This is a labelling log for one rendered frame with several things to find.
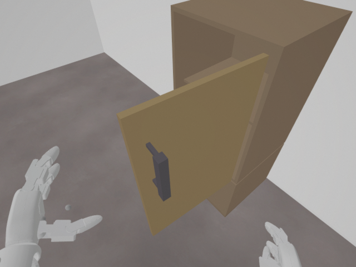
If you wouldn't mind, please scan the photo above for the robot left hand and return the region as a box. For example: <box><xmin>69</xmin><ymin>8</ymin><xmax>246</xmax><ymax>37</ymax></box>
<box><xmin>5</xmin><ymin>146</ymin><xmax>102</xmax><ymax>247</ymax></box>

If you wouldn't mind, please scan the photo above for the robot right hand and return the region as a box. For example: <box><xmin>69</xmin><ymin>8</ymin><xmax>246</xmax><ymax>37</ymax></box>
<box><xmin>259</xmin><ymin>222</ymin><xmax>302</xmax><ymax>267</ymax></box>

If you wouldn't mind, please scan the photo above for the left robot forearm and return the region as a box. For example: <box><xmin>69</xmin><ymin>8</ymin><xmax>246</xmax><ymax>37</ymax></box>
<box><xmin>0</xmin><ymin>243</ymin><xmax>42</xmax><ymax>267</ymax></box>

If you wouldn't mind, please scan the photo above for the cupboard door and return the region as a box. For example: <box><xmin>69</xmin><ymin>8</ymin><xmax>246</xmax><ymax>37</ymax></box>
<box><xmin>116</xmin><ymin>53</ymin><xmax>269</xmax><ymax>236</ymax></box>

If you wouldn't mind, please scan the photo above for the handle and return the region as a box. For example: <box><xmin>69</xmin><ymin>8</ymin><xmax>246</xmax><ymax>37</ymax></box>
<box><xmin>146</xmin><ymin>142</ymin><xmax>171</xmax><ymax>201</ymax></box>

